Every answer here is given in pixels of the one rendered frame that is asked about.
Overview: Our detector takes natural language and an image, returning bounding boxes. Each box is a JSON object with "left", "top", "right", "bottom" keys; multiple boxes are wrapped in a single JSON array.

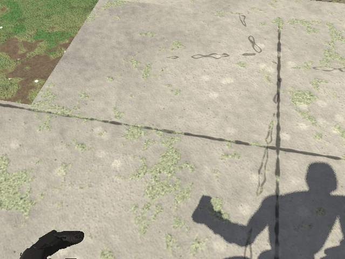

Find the left robot hand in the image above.
[{"left": 20, "top": 230, "right": 84, "bottom": 259}]

